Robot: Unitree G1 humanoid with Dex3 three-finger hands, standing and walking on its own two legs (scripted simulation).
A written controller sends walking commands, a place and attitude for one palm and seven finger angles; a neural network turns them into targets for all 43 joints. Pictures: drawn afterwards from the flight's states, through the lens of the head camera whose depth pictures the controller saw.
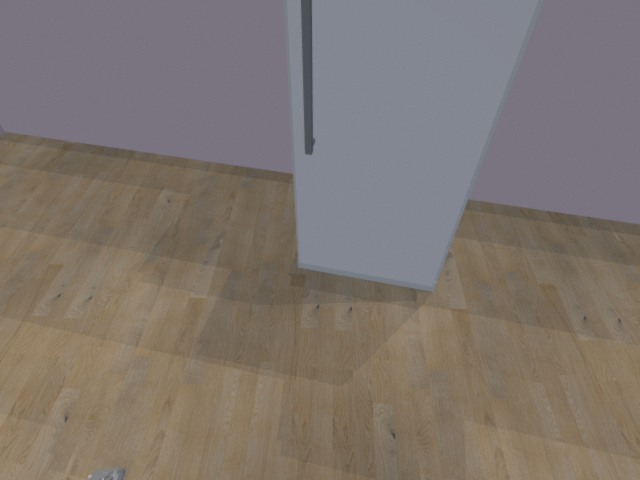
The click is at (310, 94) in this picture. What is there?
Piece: fridge door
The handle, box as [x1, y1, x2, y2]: [301, 0, 314, 154]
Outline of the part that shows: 301,0 305,153 311,154 312,145 314,142 314,138 312,137 311,0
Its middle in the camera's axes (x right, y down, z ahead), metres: -0.03 -0.41 +0.89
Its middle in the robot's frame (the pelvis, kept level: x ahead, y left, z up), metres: +0.95 +0.08 +0.11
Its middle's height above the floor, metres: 0.88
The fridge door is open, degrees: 0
